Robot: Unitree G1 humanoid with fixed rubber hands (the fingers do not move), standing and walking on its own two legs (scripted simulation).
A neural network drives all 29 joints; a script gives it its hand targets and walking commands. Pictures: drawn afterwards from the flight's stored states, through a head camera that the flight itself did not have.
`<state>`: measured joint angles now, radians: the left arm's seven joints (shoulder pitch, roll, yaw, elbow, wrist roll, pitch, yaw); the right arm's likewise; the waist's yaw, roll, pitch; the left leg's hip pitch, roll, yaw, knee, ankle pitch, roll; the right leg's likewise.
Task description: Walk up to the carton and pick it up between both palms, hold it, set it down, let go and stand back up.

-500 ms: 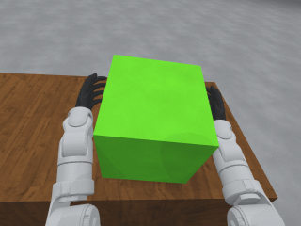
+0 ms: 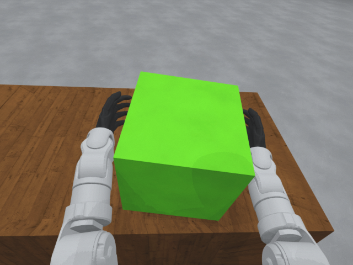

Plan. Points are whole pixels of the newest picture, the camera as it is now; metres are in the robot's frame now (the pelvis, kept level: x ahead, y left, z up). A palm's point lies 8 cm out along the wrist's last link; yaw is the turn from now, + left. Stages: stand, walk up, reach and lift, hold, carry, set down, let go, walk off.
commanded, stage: set down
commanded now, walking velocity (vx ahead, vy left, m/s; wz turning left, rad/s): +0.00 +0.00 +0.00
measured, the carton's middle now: (180, 147) +0.38 -0.01 +0.08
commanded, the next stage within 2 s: none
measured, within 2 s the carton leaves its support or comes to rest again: rests again in 1.52 s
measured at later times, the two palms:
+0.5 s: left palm (110, 129) +0.41 +0.16 +0.11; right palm (248, 148) +0.36 -0.18 +0.10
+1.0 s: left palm (112, 133) +0.43 +0.16 +0.08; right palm (243, 156) +0.36 -0.18 +0.06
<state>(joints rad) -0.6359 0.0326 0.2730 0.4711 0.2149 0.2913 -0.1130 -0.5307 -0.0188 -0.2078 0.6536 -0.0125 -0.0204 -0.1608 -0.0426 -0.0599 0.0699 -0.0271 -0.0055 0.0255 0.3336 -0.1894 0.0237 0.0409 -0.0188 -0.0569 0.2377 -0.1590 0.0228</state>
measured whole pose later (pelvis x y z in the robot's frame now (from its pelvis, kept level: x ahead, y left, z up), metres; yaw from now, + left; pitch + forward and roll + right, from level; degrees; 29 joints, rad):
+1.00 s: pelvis +0.01 +0.01 +0.00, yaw -2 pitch +1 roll -1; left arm -0.77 0.09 0.31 0.90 0.23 0.03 -0.16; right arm -0.54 0.07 -0.40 0.79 -0.19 -0.15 -0.17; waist -0.03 -0.05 0.04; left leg -0.16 0.00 0.06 0.35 -0.20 0.04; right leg -0.09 -0.02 -0.03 0.22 -0.15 0.03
